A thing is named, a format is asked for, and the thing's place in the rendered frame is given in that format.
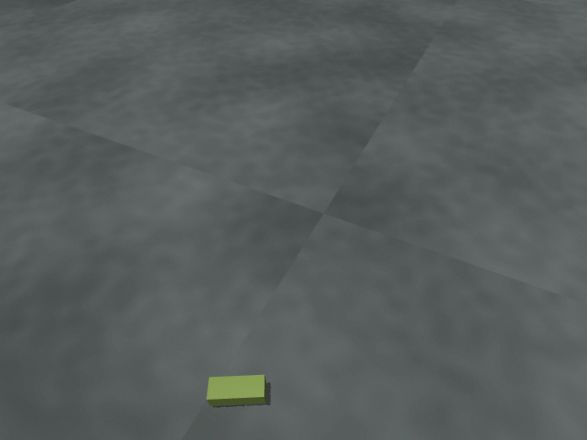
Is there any carton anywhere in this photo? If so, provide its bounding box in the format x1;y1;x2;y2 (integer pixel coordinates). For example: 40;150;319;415
206;375;266;406

